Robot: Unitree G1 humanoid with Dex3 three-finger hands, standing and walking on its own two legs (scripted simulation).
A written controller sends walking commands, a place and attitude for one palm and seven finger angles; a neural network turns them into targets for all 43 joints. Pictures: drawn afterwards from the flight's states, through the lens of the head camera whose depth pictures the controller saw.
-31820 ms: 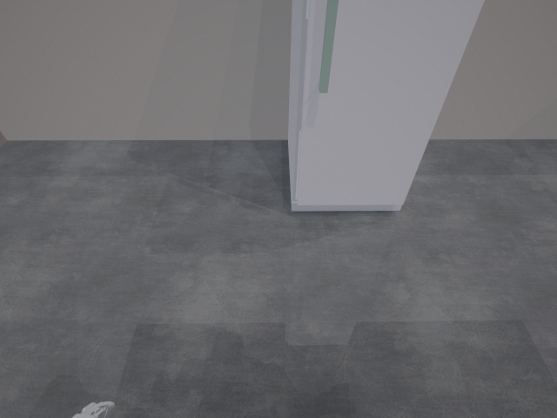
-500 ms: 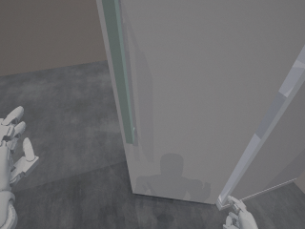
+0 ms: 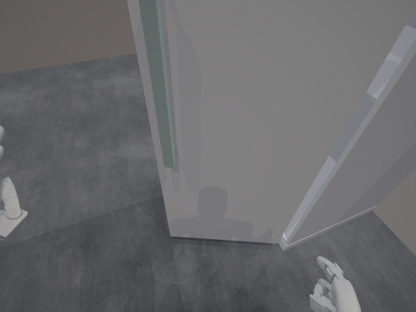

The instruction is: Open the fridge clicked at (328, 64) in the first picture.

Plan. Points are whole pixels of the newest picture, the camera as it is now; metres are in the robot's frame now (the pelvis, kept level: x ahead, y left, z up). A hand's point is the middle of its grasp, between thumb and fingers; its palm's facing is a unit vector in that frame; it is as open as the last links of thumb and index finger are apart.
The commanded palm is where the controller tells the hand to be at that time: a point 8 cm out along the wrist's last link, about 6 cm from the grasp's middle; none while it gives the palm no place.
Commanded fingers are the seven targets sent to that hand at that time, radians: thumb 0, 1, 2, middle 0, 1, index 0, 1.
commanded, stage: step back with the hand held close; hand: left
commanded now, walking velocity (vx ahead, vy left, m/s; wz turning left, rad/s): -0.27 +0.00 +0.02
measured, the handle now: (162, 83) +0.52 +0.15 +0.18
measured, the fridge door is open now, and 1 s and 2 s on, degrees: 64 64 64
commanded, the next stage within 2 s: stop stepping back and stand still in 0.62 s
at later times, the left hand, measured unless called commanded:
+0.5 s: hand out of the picture +0.12 +0.29 +0.19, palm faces +0.51 -0.74 -0.43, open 7.5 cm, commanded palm +0.05 +0.31 +0.19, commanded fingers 0.00 0.90 0.90 -0.20 -0.30 -0.20 -0.30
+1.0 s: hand out of the picture +0.04 +0.24 +0.17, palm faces +0.30 -0.79 -0.53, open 7.4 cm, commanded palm -0.02 +0.28 +0.19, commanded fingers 0.00 0.90 0.90 -0.20 -0.30 -0.20 -0.30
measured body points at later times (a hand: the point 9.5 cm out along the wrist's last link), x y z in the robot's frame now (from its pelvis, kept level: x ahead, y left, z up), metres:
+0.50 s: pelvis -0.08 +0.00 +0.00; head -0.06 +0.04 +0.45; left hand +0.09 +0.32 +0.21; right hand +0.09 -0.22 -0.08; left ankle +0.05 +0.08 -0.73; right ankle -0.13 -0.14 -0.67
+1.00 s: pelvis -0.17 -0.01 +0.01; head -0.18 +0.01 +0.46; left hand +0.01 +0.28 +0.20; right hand -0.03 -0.27 -0.05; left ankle -0.05 +0.07 -0.72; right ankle -0.16 -0.10 -0.73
